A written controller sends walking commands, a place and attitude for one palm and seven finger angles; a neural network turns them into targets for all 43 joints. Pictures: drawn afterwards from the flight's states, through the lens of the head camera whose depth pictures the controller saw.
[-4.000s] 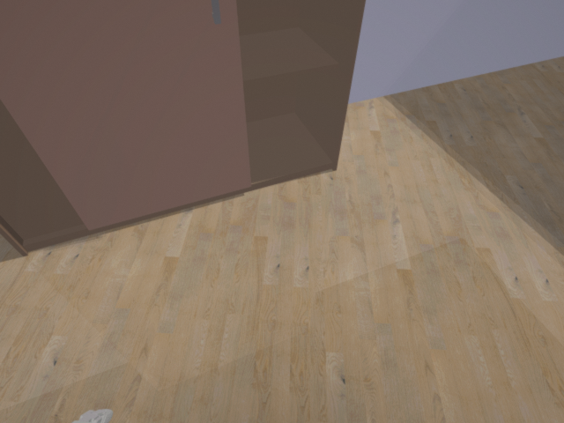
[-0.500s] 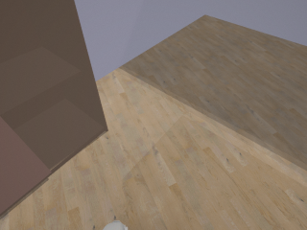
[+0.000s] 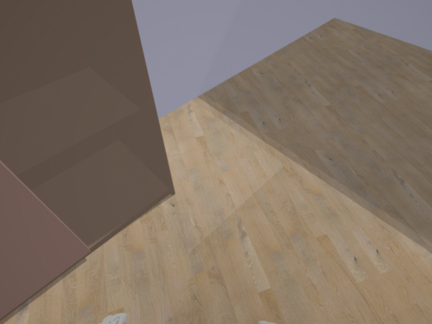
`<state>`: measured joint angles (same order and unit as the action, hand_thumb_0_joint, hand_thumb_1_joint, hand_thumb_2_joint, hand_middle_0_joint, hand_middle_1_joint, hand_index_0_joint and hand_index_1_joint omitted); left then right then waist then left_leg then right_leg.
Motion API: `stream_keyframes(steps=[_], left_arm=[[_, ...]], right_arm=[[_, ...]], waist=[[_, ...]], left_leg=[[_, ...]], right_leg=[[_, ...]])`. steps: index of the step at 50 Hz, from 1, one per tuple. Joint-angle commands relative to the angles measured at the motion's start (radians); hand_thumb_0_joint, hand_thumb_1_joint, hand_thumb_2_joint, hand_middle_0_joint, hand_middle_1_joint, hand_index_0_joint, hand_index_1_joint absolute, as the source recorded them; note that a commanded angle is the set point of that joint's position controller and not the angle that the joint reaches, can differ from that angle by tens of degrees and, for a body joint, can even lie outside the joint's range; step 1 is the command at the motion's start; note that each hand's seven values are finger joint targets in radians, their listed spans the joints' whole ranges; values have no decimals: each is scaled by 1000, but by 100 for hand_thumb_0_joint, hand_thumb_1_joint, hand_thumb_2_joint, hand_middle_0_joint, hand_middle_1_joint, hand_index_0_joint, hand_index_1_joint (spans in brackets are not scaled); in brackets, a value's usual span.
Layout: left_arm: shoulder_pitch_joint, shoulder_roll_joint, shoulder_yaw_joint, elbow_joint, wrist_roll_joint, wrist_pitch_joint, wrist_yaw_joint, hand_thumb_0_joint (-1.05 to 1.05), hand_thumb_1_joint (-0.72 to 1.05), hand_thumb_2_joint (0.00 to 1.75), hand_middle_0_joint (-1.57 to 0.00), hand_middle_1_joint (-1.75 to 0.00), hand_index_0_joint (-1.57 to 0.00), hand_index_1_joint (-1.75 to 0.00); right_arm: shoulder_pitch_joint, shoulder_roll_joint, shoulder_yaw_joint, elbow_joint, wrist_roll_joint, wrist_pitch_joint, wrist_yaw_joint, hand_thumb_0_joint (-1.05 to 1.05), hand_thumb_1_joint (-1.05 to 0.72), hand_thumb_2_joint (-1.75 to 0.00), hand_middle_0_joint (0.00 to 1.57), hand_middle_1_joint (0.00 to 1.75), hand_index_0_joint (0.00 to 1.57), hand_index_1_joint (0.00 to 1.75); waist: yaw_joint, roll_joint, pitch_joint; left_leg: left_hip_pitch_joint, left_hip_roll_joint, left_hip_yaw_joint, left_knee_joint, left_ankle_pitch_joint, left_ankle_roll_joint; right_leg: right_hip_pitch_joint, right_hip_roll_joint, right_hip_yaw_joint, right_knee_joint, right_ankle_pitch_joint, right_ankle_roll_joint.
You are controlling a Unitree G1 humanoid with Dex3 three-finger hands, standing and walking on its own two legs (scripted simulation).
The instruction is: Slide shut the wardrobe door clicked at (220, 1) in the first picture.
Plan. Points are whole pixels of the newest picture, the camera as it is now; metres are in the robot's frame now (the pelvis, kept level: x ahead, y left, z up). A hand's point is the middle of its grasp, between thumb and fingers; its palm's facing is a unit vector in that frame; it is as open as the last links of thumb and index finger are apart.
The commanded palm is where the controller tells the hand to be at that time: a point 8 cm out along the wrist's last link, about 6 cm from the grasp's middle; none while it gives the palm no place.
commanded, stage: turn to face it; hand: left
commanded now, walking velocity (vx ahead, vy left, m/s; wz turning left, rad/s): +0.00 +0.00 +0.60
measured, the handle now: out of the picture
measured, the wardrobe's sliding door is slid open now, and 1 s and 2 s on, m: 0.47 0.47 0.47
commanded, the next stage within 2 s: take the last steps up to it in 1.06 s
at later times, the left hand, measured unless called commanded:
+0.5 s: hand out of the picture -0.04 +0.18 -0.16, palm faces +0.38 -0.88 -0.28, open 7.4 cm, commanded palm none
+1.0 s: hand out of the picture +0.02 +0.20 -0.15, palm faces +0.54 -0.79 -0.29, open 7.4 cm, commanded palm none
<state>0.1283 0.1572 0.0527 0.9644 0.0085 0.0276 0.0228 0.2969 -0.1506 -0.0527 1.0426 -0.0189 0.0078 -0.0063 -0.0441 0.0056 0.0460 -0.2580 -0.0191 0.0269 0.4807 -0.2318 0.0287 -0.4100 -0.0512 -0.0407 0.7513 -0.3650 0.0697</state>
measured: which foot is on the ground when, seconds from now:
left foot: down 0.00-0.06, up 0.08-0.54, down 0.56-0.96, up 0.98-1.00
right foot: up 0.00-0.04, down 0.06-0.56, up 0.58-0.94, down 0.96-1.00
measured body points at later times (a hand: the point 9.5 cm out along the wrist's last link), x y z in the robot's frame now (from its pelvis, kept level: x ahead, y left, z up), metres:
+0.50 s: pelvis +0.02 -0.03 +0.00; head +0.06 -0.02 +0.45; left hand -0.06 +0.23 -0.14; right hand +0.23 -0.23 -0.13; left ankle -0.03 +0.10 -0.71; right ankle +0.04 -0.12 -0.74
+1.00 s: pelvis +0.04 -0.03 -0.01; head +0.09 -0.04 +0.44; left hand -0.01 +0.24 -0.13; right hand +0.23 -0.20 -0.17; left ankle -0.03 +0.08 -0.73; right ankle +0.10 -0.12 -0.74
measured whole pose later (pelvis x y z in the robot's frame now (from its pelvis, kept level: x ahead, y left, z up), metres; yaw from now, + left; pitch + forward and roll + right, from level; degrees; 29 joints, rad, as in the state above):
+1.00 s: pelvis +0.04 -0.03 -0.01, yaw +34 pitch +0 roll +1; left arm 0.17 0.19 0.03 0.88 0.01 0.01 0.02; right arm 0.19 -0.23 -0.06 0.94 -0.01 0.05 0.01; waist -0.02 0.05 0.07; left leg -0.33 -0.03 -0.06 0.70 -0.40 -0.01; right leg -0.29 -0.04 -0.07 0.60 -0.31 0.00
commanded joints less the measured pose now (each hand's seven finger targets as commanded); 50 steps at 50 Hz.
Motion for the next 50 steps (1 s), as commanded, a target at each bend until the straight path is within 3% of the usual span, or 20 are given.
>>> stream_keyframes(steps=[1,2,3,4,6,8,14,23,26,27,28,29,34,41,44,46,47,48,49,50], left_arm=[[129,108,33,-63,-2,-34,8,0,90,90,-20,-30,-20,-30],[158,172,44,-63,9,-45,15,0,90,90,-20,-30,-20,-30],[183,261,60,-71,20,-46,20,0,90,90,-20,-30,-20,-30],[172,262,60,-87,10,-44,18,0,90,90,-20,-30,-20,-30],[56,187,39,-118,10,-37,21,0,90,90,-20,-30,-20,-30],[42,158,25,-123,11,-44,18,0,90,90,-20,-30,-20,-30],[141,200,27,-104,16,-41,14,0,90,90,-20,-30,-20,-30],[180,275,49,-88,24,-22,4,0,90,90,-20,-30,-20,-30],[164,280,55,-87,11,-14,-3,0,90,90,-20,-30,-20,-30],[164,240,52,-115,4,-10,-11,0,90,90,-20,-30,-20,-30],[102,186,27,-170,6,-8,-15,0,90,90,-20,-30,-20,-30],[54,205,27,-181,13,6,-8,0,90,90,-20,-30,-20,-30],[115,197,38,-110,6,5,-16,0,90,90,-20,-30,-20,-30],[48,162,24,-143,1,3,-6,0,90,90,-20,-30,-20,-30],[93,150,20,-136,-5,-8,-2,0,90,90,-20,-30,-20,-30],[167,163,23,-118,-3,-24,2,0,90,90,-20,-30,-20,-30],[191,210,30,-112,6,-38,7,0,90,90,-20,-30,-20,-30],[201,300,46,-107,21,-46,15,0,90,90,-20,-30,-20,-30],[209,305,45,-116,13,-43,14,0,90,90,-20,-30,-20,-30],[164,276,47,-119,14,-39,20,0,90,90,-20,-30,-20,-30]], right_arm=[[-46,-202,-57,-104,3,-4,-6,0,-90,-90,20,30,20,30],[-26,-153,-54,-115,13,-6,0,0,-90,-90,20,30,20,30],[-16,-93,-44,-147,12,-5,4,0,-90,-90,20,30,20,30],[-24,-148,-57,-149,1,14,0,0,-90,-90,20,30,20,30],[-49,-141,-60,-127,-4,34,11,0,-90,-90,20,30,20,30],[-43,-124,-51,-121,-6,41,22,0,-90,-90,20,30,20,30],[-148,-142,-41,-157,-4,55,31,0,-90,-90,20,30,20,30],[-242,-156,-14,-222,6,35,36,0,-90,-90,20,30,20,30],[-129,-209,-28,-207,0,21,34,0,-90,-90,20,30,20,30],[-59,-319,-55,-201,-8,11,28,0,-90,-90,20,30,20,30],[-2,-413,-73,-190,0,12,20,0,-90,-90,20,30,20,30],[20,-396,-69,-165,5,13,12,0,-90,-90,20,30,20,30],[-172,-283,-36,-213,2,2,1,0,-90,-90,20,30,20,30],[-106,-271,-45,-190,-5,12,1,0,-90,-90,20,30,20,30],[-131,-267,-48,-191,-7,16,0,0,-90,-90,20,30,20,30],[-146,-249,-47,-192,2,15,2,0,-90,-90,20,30,20,30],[-121,-203,-43,-190,11,11,7,0,-90,-90,20,30,20,30],[-102,-131,-29,-209,15,9,11,0,-90,-90,20,30,20,30],[-127,-168,-38,-211,7,25,3,0,-90,-90,20,30,20,30],[-136,-171,-45,-201,5,37,3,0,-90,-90,20,30,20,30]], waist=[[75,96,-93],[81,-60,-129],[85,-311,-129],[88,-294,-130],[37,-160,-24],[22,-146,-8],[65,-160,-36],[96,-209,-85],[23,-118,-136],[-17,131,-182],[-49,318,-169],[-49,191,-152],[43,159,-86],[11,135,-81],[34,158,-95],[75,125,-123],[79,-7,-142],[77,-274,-130],[96,-274,-127],[81,-271,-98]], left_leg=[[-62,186,-244,1,317,73],[-190,103,-164,146,122,10],[-343,-35,1,380,-329,-62],[-308,17,-57,570,-382,-59],[-319,65,-53,744,-242,-69],[-322,72,-30,762,-155,-85],[-318,77,12,636,-151,-108],[-147,63,105,259,-194,-65],[112,68,106,-27,26,-35],[300,253,-161,-96,266,56],[339,468,-405,-128,652,195],[295,469,-376,-105,621,223],[123,238,-169,-119,459,124],[133,243,-256,-111,421,158],[98,229,-283,-59,470,142],[44,184,-254,26,408,87],[-58,118,-194,130,228,26],[-264,-32,-46,333,-225,-48],[-241,-14,-104,503,-387,-46],[-249,-1,-116,626,-358,-45]], right_leg=[[256,7,-8,-308,195,-7],[412,-149,136,-408,286,-45],[460,-411,338,-445,454,-158],[328,-454,337,-471,387,-216],[209,-352,201,-469,308,-199],[206,-289,64,-445,384,-172],[313,-305,-18,-429,466,-186],[350,-346,-100,-337,560,-187],[230,-319,-187,-122,484,-102],[4,-212,-221,107,202,-26],[-212,-101,-157,312,-322,24],[-230,-103,-41,387,-297,13],[-138,-71,10,394,-31,22],[-46,-19,8,132,-84,17],[73,18,-8,-49,-42,2],[229,14,-15,-298,153,-3],[361,-86,79,-397,287,-27],[457,-343,330,-421,514,-132],[335,-420,351,-428,571,-218],[286,-385,328,-428,552,-240]])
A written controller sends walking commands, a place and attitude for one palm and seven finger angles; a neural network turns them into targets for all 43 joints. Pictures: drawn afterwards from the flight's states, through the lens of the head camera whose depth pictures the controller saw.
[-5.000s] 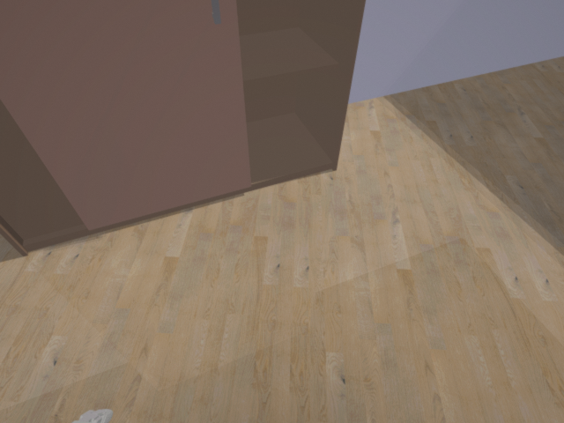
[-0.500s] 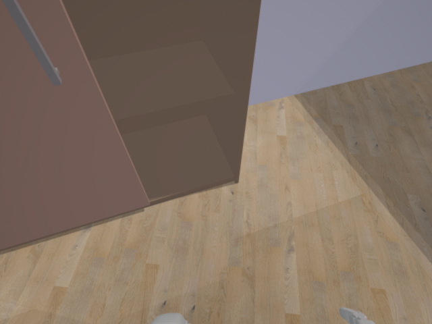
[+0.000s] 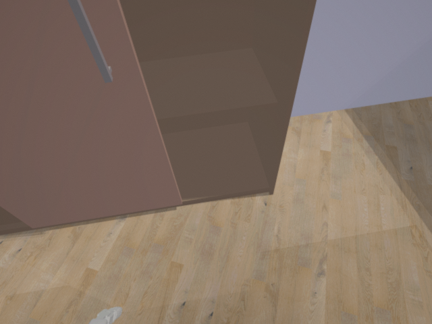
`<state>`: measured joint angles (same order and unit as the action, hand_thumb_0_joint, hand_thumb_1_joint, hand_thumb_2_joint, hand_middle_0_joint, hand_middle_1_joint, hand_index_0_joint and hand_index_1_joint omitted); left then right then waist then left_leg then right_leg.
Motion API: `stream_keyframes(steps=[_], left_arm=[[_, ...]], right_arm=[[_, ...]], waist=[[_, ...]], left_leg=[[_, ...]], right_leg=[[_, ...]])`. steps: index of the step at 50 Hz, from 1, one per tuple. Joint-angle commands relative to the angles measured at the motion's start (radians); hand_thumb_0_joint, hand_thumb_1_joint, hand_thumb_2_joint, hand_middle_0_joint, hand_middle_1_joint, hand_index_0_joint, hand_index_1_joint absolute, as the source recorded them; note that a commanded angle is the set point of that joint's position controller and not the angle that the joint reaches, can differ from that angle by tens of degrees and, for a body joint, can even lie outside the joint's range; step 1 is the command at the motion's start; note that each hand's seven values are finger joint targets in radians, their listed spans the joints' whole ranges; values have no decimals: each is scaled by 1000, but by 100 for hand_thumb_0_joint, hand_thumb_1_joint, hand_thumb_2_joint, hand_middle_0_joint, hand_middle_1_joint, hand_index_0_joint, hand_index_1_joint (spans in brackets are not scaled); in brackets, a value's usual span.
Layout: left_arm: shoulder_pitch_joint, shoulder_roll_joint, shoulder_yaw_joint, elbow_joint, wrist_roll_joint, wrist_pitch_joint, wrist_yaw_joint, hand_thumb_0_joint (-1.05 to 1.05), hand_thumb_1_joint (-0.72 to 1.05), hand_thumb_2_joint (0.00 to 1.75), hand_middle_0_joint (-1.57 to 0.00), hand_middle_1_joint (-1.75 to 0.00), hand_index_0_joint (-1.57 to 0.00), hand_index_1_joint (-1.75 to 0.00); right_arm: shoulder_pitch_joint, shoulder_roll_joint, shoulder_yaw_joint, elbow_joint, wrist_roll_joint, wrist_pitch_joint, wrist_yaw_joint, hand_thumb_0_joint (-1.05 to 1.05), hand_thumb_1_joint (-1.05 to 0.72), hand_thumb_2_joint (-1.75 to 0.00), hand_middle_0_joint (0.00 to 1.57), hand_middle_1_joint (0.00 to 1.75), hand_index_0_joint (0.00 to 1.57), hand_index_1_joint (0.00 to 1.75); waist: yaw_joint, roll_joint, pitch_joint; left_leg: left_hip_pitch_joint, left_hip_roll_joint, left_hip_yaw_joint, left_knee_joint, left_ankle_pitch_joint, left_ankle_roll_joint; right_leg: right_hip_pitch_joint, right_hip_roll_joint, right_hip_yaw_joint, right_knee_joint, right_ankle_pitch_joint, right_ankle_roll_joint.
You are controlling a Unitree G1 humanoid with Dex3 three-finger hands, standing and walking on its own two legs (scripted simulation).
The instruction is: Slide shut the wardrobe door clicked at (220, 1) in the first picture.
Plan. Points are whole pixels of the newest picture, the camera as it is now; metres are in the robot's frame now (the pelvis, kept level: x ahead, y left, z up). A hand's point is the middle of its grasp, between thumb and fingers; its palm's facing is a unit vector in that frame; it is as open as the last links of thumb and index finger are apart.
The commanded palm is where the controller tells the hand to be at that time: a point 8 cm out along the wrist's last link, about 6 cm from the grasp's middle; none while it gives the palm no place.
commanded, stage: turn to face it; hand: left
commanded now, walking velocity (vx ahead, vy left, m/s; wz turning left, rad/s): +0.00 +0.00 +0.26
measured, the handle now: (86, 22) +0.69 +0.32 +0.22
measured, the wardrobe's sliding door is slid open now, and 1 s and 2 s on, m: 0.47 0.47 0.47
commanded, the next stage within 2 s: take the last steps up to it in 0.06 s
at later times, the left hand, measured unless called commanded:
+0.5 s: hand out of the picture -0.05 +0.24 -0.17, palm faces +0.20 -0.95 -0.22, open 7.4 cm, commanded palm none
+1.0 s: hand (133, 278) +0.24 +0.22 -0.16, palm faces +0.21 -0.96 -0.19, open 7.3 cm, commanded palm none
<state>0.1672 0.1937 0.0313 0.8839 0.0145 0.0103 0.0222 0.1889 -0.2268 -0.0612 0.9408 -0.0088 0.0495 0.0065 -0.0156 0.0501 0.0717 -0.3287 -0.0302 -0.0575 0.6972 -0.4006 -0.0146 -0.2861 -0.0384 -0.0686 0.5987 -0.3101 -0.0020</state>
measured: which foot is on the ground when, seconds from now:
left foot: up 0.00-0.40, down 0.42-0.88, up 0.90-1.00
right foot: down 0.00-0.42, up 0.44-0.84, down 0.86-1.00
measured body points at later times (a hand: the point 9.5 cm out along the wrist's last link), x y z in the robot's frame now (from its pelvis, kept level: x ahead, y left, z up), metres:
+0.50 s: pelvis +0.02 +0.04 +0.01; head +0.02 +0.06 +0.46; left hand -0.06 +0.29 -0.16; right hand +0.12 -0.19 -0.13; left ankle -0.03 +0.13 -0.73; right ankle +0.01 -0.09 -0.69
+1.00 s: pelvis +0.18 +0.03 +0.00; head +0.20 +0.02 +0.45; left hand +0.22 +0.27 -0.14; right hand +0.15 -0.19 -0.16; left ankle +0.06 +0.13 -0.65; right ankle +0.24 -0.05 -0.73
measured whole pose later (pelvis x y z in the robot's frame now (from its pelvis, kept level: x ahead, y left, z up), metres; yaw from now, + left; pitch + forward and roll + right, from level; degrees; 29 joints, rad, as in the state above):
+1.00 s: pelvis +0.18 +0.03 +0.00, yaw +10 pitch -1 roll +0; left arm 0.17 0.13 0.04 1.00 0.01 -0.06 0.02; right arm 0.38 -0.16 -0.04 1.15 -0.01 -0.02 -0.01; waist -0.02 0.04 0.06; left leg -0.33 0.05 0.03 1.15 -0.41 0.03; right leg -0.32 -0.03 -0.17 0.56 -0.23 -0.05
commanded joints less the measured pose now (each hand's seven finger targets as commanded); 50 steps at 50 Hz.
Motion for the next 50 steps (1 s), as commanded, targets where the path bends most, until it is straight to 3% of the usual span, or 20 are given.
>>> stream_keyframes(steps=[1,5,9,15,18,19,20,21,22,24,28,38,40,41,42,43,44,45,47,50], left_arm=[[74,206,58,-47,6,-21,20,0,90,90,-20,-30,-20,-30],[39,163,47,-47,9,-25,18,0,90,90,-20,-30,-20,-30],[119,183,52,-4,15,-24,15,0,90,90,-20,-30,-20,-30],[194,206,63,71,20,-38,0,0,90,90,-20,-30,-20,-30],[144,199,59,87,10,-32,-6,0,90,90,-20,-30,-20,-30],[129,164,52,86,3,-27,-10,0,90,90,-20,-30,-20,-30],[119,107,40,67,0,-23,-19,0,90,90,-20,-30,-20,-30],[60,64,23,26,7,-25,-21,0,90,90,-20,-30,-20,-30],[5,80,25,14,18,-25,-19,0,90,90,-20,-30,-20,-30],[3,92,30,47,14,-26,-34,0,90,90,-20,-30,-20,-30],[100,69,23,106,12,-26,-42,0,90,90,-20,-30,-20,-30],[-56,26,21,53,5,-35,-41,0,90,90,-20,-30,-20,-30],[-12,35,27,61,4,-43,-40,0,90,90,-20,-30,-20,-30],[85,44,34,93,7,-48,-38,0,90,90,-20,-30,-20,-30],[226,77,46,135,11,-59,-34,0,90,90,-20,-30,-20,-30],[352,158,65,173,18,-73,-22,0,90,90,-20,-30,-20,-30],[429,237,78,188,6,-74,-15,0,90,90,-20,-30,-20,-30],[355,215,76,176,-7,-70,-10,0,90,90,-20,-30,-20,-30],[179,123,53,127,-3,-66,-1,0,90,90,-20,-30,-20,-30],[115,58,28,123,7,-78,3,0,90,90,-20,-30,-20,-30]], right_arm=[[-21,-94,-37,-72,-6,-1,-6,0,-90,-90,20,30,20,30],[13,-70,-29,-30,-7,4,6,0,-90,-90,20,30,20,30],[-33,-52,-15,-25,-8,2,5,0,-90,-90,20,30,20,30],[-69,-40,-1,-35,-9,-32,19,0,-90,-90,20,30,20,30],[60,-30,7,12,-11,-53,12,0,-90,-90,20,30,20,30],[131,-61,2,39,-10,-63,5,0,-90,-90,20,30,20,30],[213,-145,-18,58,-20,-65,-2,0,-90,-90,20,30,20,30],[292,-206,-27,70,-23,-63,-12,0,-90,-90,20,30,20,30],[283,-188,-20,81,-23,-64,-18,0,-90,-90,20,30,20,30],[194,-119,2,63,-15,-76,-28,0,-90,-90,20,30,20,30],[184,-79,12,77,-5,-108,-33,0,-90,-90,20,30,20,30],[280,-55,5,167,-16,-115,-39,0,-90,-90,20,30,20,30],[276,-56,5,175,-17,-112,-39,0,-90,-90,20,30,20,30],[261,-59,6,179,-13,-112,-40,0,-90,-90,20,30,20,30],[251,-57,6,178,-5,-116,-37,0,-90,-90,20,30,20,30],[284,-16,9,166,5,-121,-29,0,-90,-90,20,30,20,30],[317,13,13,140,10,-123,-29,0,-90,-90,20,30,20,30],[266,-10,6,136,10,-108,-29,0,-90,-90,20,30,20,30],[173,11,5,122,-4,-98,-19,0,-90,-90,20,30,20,30],[236,58,11,145,-14,-69,-12,0,-90,-90,20,30,20,30]], waist=[[30,-239,-80],[10,-216,-47],[53,-218,-57],[89,-224,-64],[19,-186,-55],[-17,-88,-68],[-52,174,-73],[-85,261,-8],[-89,201,29],[-44,134,108],[10,45,36],[-19,64,101],[6,39,75],[54,17,35],[113,-21,-40],[146,-185,-156],[133,-317,-252],[123,-283,-217],[72,-112,-39],[-3,-125,-23]], left_leg=[[-192,25,-25,487,-114,-9],[-171,48,26,463,0,-34],[-132,50,70,274,-39,-38],[-81,66,122,30,-75,-4],[177,41,182,-232,72,12],[322,67,136,-326,79,24],[431,257,-128,-406,-44,91],[410,414,-349,-519,-80,190],[338,427,-365,-547,-149,228],[240,358,-267,-564,-97,216],[284,272,-73,-535,273,197],[291,291,-3,-469,492,195],[258,276,7,-390,562,179],[228,252,40,-291,615,158],[173,201,81,-119,603,125],[-18,109,146,151,378,80],[-178,4,146,453,-169,53],[-180,51,45,576,-163,64],[-210,130,21,577,-1,59],[-108,142,62,412,65,26]], right_leg=[[136,-339,280,-270,455,-160],[111,-263,109,-277,397,-120],[168,-276,116,-289,361,-139],[214,-320,168,-346,31,-151],[46,-253,75,-283,-97,-93],[-64,-202,22,-185,-139,-53],[-239,-88,-81,50,-201,2],[-388,-15,-106,262,-292,22],[-411,-45,-20,378,-281,6],[-418,-83,36,480,-129,1],[-351,-83,19,455,21,24],[-250,-55,-31,107,53,0],[-118,-19,-50,26,62,-21],[14,8,-74,-28,112,-29],[197,-4,-44,-83,161,-42],[433,-196,198,-123,199,-115],[529,-427,534,-262,338,-226],[408,-426,538,-324,199,-239],[143,-352,370,-378,38,-203],[-4,-268,151,-405,196,-156]])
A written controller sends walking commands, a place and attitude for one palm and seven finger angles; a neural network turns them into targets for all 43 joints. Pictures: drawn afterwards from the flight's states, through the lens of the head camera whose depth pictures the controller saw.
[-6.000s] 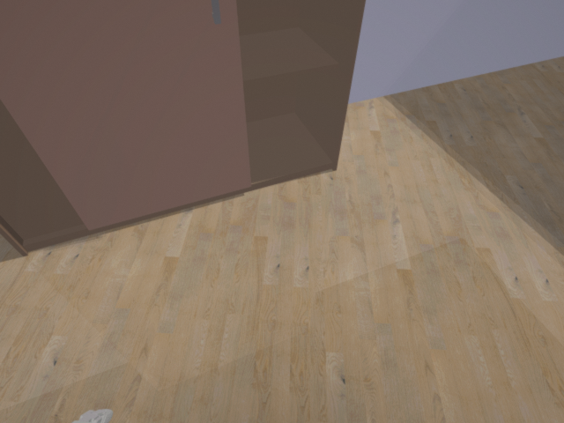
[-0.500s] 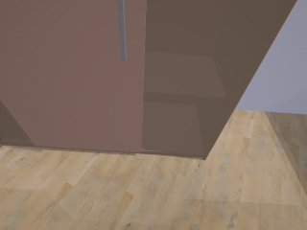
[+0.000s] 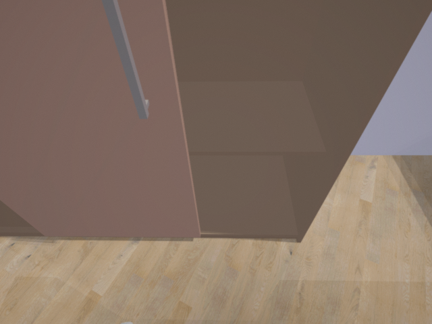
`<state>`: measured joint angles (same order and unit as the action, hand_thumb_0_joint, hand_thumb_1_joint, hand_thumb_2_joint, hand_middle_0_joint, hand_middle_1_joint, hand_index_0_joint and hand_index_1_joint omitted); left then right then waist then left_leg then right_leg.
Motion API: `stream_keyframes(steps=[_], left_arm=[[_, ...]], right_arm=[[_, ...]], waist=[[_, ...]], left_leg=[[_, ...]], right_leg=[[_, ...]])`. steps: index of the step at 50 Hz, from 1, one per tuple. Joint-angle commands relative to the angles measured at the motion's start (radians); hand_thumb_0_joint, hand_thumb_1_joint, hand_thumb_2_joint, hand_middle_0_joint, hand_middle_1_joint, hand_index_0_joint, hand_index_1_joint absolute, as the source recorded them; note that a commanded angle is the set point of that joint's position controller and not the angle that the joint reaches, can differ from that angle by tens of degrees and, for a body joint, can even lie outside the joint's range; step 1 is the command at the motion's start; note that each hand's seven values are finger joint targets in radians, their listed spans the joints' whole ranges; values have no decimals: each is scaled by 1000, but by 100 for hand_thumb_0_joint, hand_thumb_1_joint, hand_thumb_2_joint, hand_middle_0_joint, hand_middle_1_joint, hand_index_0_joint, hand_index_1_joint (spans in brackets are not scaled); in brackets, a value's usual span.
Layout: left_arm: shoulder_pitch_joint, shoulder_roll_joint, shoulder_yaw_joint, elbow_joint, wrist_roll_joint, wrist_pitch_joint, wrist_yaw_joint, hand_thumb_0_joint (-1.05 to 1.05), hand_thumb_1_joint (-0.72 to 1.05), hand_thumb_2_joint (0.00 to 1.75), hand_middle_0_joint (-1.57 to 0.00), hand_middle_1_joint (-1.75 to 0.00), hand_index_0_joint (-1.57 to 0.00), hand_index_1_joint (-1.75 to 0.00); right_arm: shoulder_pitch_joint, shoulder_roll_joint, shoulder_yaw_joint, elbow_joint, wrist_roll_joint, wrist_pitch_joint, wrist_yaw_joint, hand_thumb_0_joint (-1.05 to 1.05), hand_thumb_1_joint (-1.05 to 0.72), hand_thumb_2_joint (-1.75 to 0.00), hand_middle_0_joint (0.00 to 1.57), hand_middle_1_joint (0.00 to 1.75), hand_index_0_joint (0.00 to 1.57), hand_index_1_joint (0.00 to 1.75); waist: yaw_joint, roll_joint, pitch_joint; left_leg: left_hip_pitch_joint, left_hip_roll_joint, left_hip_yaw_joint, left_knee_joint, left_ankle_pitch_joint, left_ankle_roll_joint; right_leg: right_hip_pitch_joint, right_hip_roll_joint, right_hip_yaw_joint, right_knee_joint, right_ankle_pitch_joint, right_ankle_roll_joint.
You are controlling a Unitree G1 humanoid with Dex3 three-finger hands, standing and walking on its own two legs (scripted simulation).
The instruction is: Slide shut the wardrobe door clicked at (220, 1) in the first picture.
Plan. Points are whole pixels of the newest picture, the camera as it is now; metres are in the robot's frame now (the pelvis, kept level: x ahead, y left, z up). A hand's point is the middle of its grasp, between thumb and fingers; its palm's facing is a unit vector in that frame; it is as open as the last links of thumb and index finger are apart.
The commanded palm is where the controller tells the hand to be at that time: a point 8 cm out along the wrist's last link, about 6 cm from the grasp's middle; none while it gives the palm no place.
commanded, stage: come to a stop and stand still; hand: left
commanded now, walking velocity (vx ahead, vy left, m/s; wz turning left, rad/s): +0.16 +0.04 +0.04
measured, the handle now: (129, 54) +0.56 +0.20 +0.22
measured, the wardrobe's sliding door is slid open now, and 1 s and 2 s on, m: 0.47 0.47 0.47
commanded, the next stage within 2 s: look again from close up in 1.70 s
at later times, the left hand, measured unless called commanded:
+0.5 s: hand out of the picture +0.06 +0.22 -0.17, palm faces +0.03 -0.98 -0.21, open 7.3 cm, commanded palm none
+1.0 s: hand out of the picture +0.06 +0.15 -0.16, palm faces -0.01 -0.98 -0.20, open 7.3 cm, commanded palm none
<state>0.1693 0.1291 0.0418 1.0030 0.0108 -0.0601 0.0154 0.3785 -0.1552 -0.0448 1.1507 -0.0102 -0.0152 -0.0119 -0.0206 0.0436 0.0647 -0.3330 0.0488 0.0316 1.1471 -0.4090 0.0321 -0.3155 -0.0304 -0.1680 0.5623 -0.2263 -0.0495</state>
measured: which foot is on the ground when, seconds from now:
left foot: up 0.00-0.22, down 0.24-1.00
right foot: down 0.00-0.26, up 0.28-0.62, down 0.64-1.00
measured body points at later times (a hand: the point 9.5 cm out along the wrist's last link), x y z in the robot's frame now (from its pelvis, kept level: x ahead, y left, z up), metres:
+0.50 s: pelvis +0.06 +0.03 +0.01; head +0.10 +0.04 +0.46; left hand +0.06 +0.27 -0.15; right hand +0.16 -0.19 -0.13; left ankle +0.13 +0.14 -0.73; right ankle +0.00 -0.10 -0.68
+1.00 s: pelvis +0.04 -0.03 +0.01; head +0.05 -0.03 +0.46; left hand +0.07 +0.20 -0.15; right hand +0.00 -0.24 -0.15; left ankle +0.08 +0.14 -0.73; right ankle +0.01 -0.12 -0.73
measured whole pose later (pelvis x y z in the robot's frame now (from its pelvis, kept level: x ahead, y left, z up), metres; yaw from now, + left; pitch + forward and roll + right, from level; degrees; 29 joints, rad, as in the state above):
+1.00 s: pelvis +0.04 -0.03 +0.01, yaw -2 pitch -1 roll +0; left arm 0.25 0.15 0.00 1.12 0.00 0.00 0.04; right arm 0.31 -0.15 -0.01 1.18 -0.01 0.02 -0.03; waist -0.01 0.01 0.03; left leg -0.22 0.07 -0.01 0.41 -0.18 -0.07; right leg -0.13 0.02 -0.05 0.43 -0.28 -0.04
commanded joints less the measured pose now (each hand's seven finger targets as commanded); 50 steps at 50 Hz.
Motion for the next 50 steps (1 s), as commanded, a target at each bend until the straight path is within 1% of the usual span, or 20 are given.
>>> stream_keyframes(steps=[1,4,6,8,10,12,15,20,24,29,30,31,32,33,34,38,39,42,43,50], left_arm=[[114,112,20,2,14,-10,11,0,90,90,-20,-30,-20,-30],[121,130,18,10,13,-5,6,0,90,90,-20,-30,-20,-30],[117,145,15,15,14,0,8,0,90,90,-20,-30,-20,-30],[110,153,12,25,8,16,15,0,90,90,-20,-30,-20,-30],[96,160,9,34,3,32,20,0,90,90,-20,-30,-20,-30],[147,120,-1,31,-3,51,27,0,90,90,-20,-30,-20,-30],[186,125,-7,42,-5,81,29,0,90,90,-20,-30,-20,-30],[181,132,13,26,7,96,17,0,90,90,-20,-30,-20,-30],[168,113,18,-8,8,104,11,0,90,90,-20,-30,-20,-30],[230,95,7,15,7,93,12,0,90,90,-20,-30,-20,-30],[266,110,6,33,9,85,14,0,90,90,-20,-30,-20,-30],[266,145,6,33,14,77,17,0,90,90,-20,-30,-20,-30],[214,202,8,16,18,68,20,0,90,90,-20,-30,-20,-30],[130,239,9,-8,13,66,19,0,90,90,-20,-30,-20,-30],[91,231,12,-14,11,61,20,0,90,90,-20,-30,-20,-30],[68,174,-10,19,-1,48,19,0,90,90,-20,-30,-20,-30],[92,162,-14,33,-6,45,18,0,90,90,-20,-30,-20,-30],[146,143,-16,64,-12,40,20,0,90,90,-20,-30,-20,-30],[150,143,-16,79,-12,42,20,0,90,90,-20,-30,-20,-30],[145,138,-13,100,-12,52,20,0,90,90,-20,-30,-20,-30]], right_arm=[[60,-2,-3,-61,-16,2,7,0,-90,-90,20,30,20,30],[12,4,3,-86,-13,6,13,0,-90,-90,20,30,20,30],[-27,3,12,-95,-7,0,9,0,-90,-90,20,30,20,30],[-53,-11,21,-96,-2,1,-1,0,-90,-90,20,30,20,30],[-44,-32,18,-82,1,3,-4,0,-90,-90,20,30,20,30],[-60,-108,9,-99,0,-10,-10,0,-90,-90,20,30,20,30],[-129,-160,-1,-121,2,1,-31,0,-90,-90,20,30,20,30],[-169,-189,-31,-158,-6,23,-45,0,-90,-90,20,30,20,30],[-187,-191,-41,-169,-8,29,-38,0,-90,-90,20,30,20,30],[-207,-184,-42,-164,-10,37,-18,0,-90,-90,20,30,20,30],[-208,-170,-40,-162,-5,37,-14,0,-90,-90,20,30,20,30],[-191,-130,-34,-164,1,38,-9,0,-90,-90,20,30,20,30],[-188,-71,-23,-176,9,43,-3,0,-90,-90,20,30,20,30],[-206,-69,-14,-183,4,49,6,0,-90,-90,20,30,20,30],[-230,-76,-14,-180,-3,56,6,0,-90,-90,20,30,20,30],[-97,-67,8,-90,-2,32,-3,0,-90,-90,20,30,20,30],[-86,-73,13,-77,-2,22,-7,0,-90,-90,20,30,20,30],[-87,-89,24,-55,-2,11,-20,0,-90,-90,20,30,20,30],[-83,-86,26,-42,-2,8,-22,0,-90,-90,20,30,20,30],[-50,-69,30,-13,-1,17,-27,0,-90,-90,20,30,20,30]], waist=[[-7,-128,-28],[2,-145,-26],[14,-137,-43],[20,-167,-55],[1,-154,-56],[24,39,-45],[38,234,-29],[22,38,-131],[10,97,-173],[33,118,-137],[49,81,-123],[44,-29,-99],[17,-186,-56],[9,-230,-18],[22,-314,29],[-22,-163,7],[-12,-115,-14],[21,-116,2],[21,-57,-27],[25,-44,20]], left_leg=[[-89,63,-10,-94,79,-30],[-70,50,27,-266,106,-45],[-40,32,34,-391,117,-59],[35,17,27,-508,165,-67],[154,19,28,-664,327,-70],[197,148,-91,-742,680,-16],[109,261,-214,-876,751,100],[237,295,-170,-803,802,169],[251,272,-148,-818,605,153],[96,207,-145,-857,198,94],[39,171,-122,-822,134,60],[-2,95,-67,-738,76,8],[-26,15,3,-637,27,-45],[30,-5,8,-574,14,-51],[32,-1,-26,-510,23,-40],[111,10,-39,-634,236,-39],[141,21,-60,-691,325,-39],[152,48,-72,-737,379,-46],[165,49,-73,-741,405,-46],[136,42,-65,-772,310,-49]], right_leg=[[15,-262,211,-364,161,-107],[35,-237,182,-374,166,-113],[82,-229,159,-325,340,-112],[104,-206,137,-262,433,-91],[66,-177,111,-186,361,-45],[21,-91,100,-105,115,31],[63,-22,84,97,-243,69],[-93,-10,169,411,-297,72],[-100,-14,163,359,-275,83],[98,6,105,1,-141,59],[178,3,103,-127,-51,55],[190,-55,191,-249,-41,36],[88,-206,373,-336,-141,-23],[-67,-273,416,-405,-290,-68],[-137,-243,438,-431,-326,-75],[-21,-142,274,-279,-18,-34],[9,-115,254,-242,35,-13],[58,-76,246,-254,91,19],[90,-80,233,-235,140,20],[120,-70,227,-291,-2,17]])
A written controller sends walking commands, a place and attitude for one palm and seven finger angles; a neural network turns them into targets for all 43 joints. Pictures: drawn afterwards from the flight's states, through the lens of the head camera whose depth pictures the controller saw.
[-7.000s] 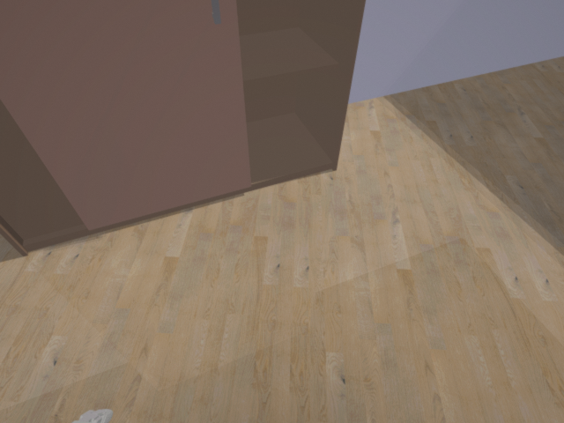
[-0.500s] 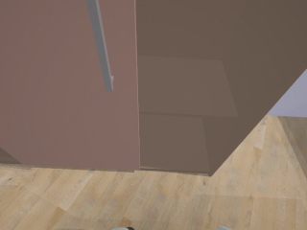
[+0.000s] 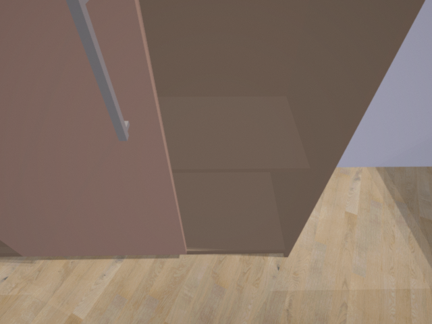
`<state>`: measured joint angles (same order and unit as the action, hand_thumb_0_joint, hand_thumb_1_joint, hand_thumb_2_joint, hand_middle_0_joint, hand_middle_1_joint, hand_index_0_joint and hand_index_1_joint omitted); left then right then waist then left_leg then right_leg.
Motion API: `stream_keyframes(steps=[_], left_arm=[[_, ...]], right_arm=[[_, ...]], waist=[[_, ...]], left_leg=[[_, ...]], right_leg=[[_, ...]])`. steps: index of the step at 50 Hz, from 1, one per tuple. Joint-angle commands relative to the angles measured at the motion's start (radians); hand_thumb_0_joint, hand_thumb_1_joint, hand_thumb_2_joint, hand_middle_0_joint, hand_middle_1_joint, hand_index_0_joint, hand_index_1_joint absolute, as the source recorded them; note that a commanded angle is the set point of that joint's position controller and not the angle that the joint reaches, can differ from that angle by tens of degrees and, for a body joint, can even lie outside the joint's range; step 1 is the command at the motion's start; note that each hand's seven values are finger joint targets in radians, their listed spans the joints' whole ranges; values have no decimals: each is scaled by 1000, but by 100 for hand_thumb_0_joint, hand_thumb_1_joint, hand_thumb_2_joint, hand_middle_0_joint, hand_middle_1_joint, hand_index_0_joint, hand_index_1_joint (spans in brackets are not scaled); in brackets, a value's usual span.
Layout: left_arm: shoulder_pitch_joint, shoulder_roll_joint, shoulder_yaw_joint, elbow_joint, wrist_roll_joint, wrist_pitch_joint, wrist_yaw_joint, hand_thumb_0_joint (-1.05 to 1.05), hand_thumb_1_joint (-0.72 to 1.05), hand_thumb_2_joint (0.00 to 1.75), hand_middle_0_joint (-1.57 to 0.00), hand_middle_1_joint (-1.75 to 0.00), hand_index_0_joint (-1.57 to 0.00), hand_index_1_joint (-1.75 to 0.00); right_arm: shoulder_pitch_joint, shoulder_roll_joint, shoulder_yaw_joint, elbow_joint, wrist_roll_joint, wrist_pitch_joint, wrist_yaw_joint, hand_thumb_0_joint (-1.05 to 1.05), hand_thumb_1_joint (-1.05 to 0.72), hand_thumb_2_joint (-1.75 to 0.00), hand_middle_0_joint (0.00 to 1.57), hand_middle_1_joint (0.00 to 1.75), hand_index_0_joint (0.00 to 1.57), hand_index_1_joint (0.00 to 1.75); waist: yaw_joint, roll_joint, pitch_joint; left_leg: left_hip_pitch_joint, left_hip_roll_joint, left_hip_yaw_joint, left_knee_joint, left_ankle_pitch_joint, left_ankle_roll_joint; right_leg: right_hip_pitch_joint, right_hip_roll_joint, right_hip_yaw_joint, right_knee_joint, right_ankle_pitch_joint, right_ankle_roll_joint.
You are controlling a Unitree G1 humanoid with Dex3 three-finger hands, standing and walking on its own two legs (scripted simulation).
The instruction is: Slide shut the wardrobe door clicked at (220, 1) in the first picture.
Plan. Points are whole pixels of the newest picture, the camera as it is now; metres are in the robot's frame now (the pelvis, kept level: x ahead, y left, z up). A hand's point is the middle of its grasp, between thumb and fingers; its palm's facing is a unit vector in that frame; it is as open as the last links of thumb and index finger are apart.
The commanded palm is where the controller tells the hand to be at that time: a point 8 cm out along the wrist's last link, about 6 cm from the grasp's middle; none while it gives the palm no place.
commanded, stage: come to a stop and stand still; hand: left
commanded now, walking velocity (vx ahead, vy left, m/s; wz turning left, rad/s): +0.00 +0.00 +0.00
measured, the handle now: (106, 77) +0.51 +0.24 +0.20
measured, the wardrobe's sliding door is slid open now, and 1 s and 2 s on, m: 0.47 0.47 0.47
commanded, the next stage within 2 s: look again from close up in 0.70 s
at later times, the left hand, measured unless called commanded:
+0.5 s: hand out of the picture +0.01 +0.22 -0.18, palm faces +0.04 -0.98 -0.20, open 7.4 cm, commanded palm none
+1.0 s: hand out of the picture +0.01 +0.22 -0.18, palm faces +0.01 -0.98 -0.19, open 7.4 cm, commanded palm none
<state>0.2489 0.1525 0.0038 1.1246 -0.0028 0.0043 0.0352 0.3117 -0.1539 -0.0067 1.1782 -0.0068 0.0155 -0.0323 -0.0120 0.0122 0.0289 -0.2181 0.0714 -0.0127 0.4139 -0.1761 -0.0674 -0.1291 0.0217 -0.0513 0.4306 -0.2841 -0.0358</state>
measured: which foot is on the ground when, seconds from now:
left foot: down 0.00-1.00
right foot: down 0.00-1.00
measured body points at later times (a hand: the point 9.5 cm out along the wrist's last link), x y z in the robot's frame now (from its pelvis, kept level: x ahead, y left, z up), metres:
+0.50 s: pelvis +0.01 +0.04 -0.01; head +0.01 +0.04 +0.44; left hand +0.00 +0.27 -0.17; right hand +0.04 -0.19 -0.16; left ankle +0.02 +0.15 -0.74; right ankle -0.03 -0.09 -0.74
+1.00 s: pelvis +0.02 +0.05 +0.00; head +0.04 +0.05 +0.44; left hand +0.01 +0.27 -0.17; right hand +0.04 -0.18 -0.16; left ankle +0.02 +0.15 -0.74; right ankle -0.03 -0.09 -0.74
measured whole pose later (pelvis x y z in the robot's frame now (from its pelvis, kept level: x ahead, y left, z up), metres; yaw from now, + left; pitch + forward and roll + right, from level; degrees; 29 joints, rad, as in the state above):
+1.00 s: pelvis +0.02 +0.05 +0.00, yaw -1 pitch +0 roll +0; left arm 0.29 0.17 -0.01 1.11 0.02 0.00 0.04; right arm 0.24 -0.17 0.01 1.11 -0.01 -0.02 -0.02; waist 0.02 -0.02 0.02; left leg -0.23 -0.01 0.05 0.50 -0.27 0.02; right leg -0.16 -0.05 -0.01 0.49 -0.34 0.03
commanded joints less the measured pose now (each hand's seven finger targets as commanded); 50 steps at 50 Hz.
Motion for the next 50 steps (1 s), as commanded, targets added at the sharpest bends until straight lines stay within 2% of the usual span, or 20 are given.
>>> stream_keyframes(steps=[1,5,7,8,9,10,11,12,13,14,15,16,19,24,28,32,37,40,44,50], left_arm=[[65,108,24,-22,1,-12,1,0,90,90,-20,-30,-20,-30],[76,100,25,-17,2,-13,1,0,90,90,-20,-30,-20,-30],[81,90,25,-16,2,-14,2,0,90,90,-20,-30,-20,-30],[170,103,20,-1,27,-57,42,0,90,90,-20,-30,-20,-30],[138,153,28,-50,27,-67,35,0,90,90,-20,-30,-20,-30],[90,165,30,-67,26,-70,29,0,90,90,-20,-30,-20,-30],[68,143,24,-80,23,-65,23,0,90,90,-20,-30,-20,-30],[65,116,21,-82,20,-63,21,0,90,90,-20,-30,-20,-30],[86,97,16,-79,17,-58,20,0,90,90,-20,-30,-20,-30],[100,78,17,-79,16,-51,22,0,90,90,-20,-30,-20,-30],[101,81,16,-77,19,-44,19,0,90,90,-20,-30,-20,-30],[110,87,18,-74,18,-38,15,0,90,90,-20,-30,-20,-30],[114,85,16,-73,20,-26,9,0,90,90,-20,-30,-20,-30],[114,96,14,-76,22,-21,3,0,90,90,-20,-30,-20,-30],[119,108,10,-71,22,-21,1,0,90,90,-20,-30,-20,-30],[120,118,9,-65,21,-24,1,0,90,90,-20,-30,-20,-30],[120,125,8,-58,21,-22,1,0,90,90,-20,-30,-20,-30],[120,127,10,-55,21,-23,2,0,90,90,-20,-30,-20,-30],[118,119,9,-44,20,-21,3,0,90,90,-20,-30,-20,-30],[122,116,9,-39,22,-22,3,0,90,90,-20,-30,-20,-30]], right_arm=[[27,-67,-9,-41,-6,-15,-6,0,-90,-90,20,30,20,30],[44,-63,-10,-37,-4,-15,-8,0,-90,-90,20,30,20,30],[48,-61,-9,-38,-5,-18,-9,0,-90,-90,20,30,20,30],[-75,-82,-8,-110,-2,-40,6,0,-90,-90,20,30,20,30],[-9,-26,-8,-155,-4,-32,11,0,-90,-90,20,30,20,30],[-2,-34,-7,-158,-9,-24,17,0,-90,-90,20,30,20,30],[39,-30,-7,-157,-6,-29,15,0,-90,-90,20,30,20,30],[50,-39,-4,-150,-8,-38,16,0,-90,-90,20,30,20,30],[59,-60,-3,-149,-8,-48,13,0,-90,-90,20,30,20,30],[65,-83,-4,-148,-11,-50,8,0,-90,-90,20,30,20,30],[52,-87,-3,-142,-12,-52,6,0,-90,-90,20,30,20,30],[36,-90,0,-146,-11,-51,5,0,-90,-90,20,30,20,30],[10,-108,-3,-162,-10,-45,5,0,-90,-90,20,30,20,30],[-5,-123,-4,-168,-10,-48,7,0,-90,-90,20,30,20,30],[-14,-131,-3,-162,-9,-52,7,0,-90,-90,20,30,20,30],[-22,-129,-2,-154,-6,-51,7,0,-90,-90,20,30,20,30],[-24,-136,0,-138,-5,-54,6,0,-90,-90,20,30,20,30],[-19,-133,1,-127,-3,-54,4,0,-90,-90,20,30,20,30],[-22,-130,2,-116,-4,-52,3,0,-90,-90,20,30,20,30],[-18,-119,2,-105,-2,-49,3,0,-90,-90,20,30,20,30]], waist=[[12,-10,53],[12,-37,63],[10,-23,56],[61,-62,96],[-4,-62,16],[-10,-60,-20],[-29,-74,-50],[-27,-75,-37],[-17,-36,-33],[-8,-40,-15],[4,50,6],[10,82,11],[15,5,57],[20,2,46],[23,20,28],[23,-21,16],[23,7,-4],[25,-14,-8],[24,10,-3],[26,-25,9]], left_leg=[[20,18,-21,-39,83,49],[29,19,-21,-43,76,53],[37,18,-23,-43,87,53],[-91,4,29,208,13,33],[-110,-9,0,238,-170,60],[-96,-9,26,245,-168,72],[-37,-17,30,192,-126,72],[-9,-17,15,126,-21,73],[3,6,-17,92,91,84],[-11,34,-31,89,131,96],[-40,35,-41,83,151,101],[-50,35,-56,66,143,106],[-85,31,-70,26,3,115],[-72,30,-85,-18,-40,123],[-46,27,-79,-23,3,125],[-21,19,-55,-2,64,120],[6,24,-50,2,127,121],[11,26,-48,9,168,123],[20,25,-46,-2,158,119],[14,22,-39,-4,132,119]], right_leg=[[-66,-125,110,-159,58,2],[-73,-119,103,-167,40,3],[-73,-119,102,-160,54,2],[-73,-198,198,-121,628,54],[-26,-265,210,-84,648,-1],[-21,-261,166,-72,594,-36],[-51,-218,123,-47,422,-51],[-70,-173,101,-14,349,-40],[-84,-134,88,19,286,-23],[-96,-109,80,24,206,-16],[-87,-100,67,33,144,-11],[-86,-92,68,39,87,-7],[-117,-84,71,22,-21,1],[-117,-89,64,22,-16,10],[-106,-97,67,16,23,14],[-96,-112,78,2,82,17],[-81,-114,72,7,113,22],[-62,-114,65,6,141,23],[-69,-117,69,3,133,22],[-61,-120,74,-14,144,20]])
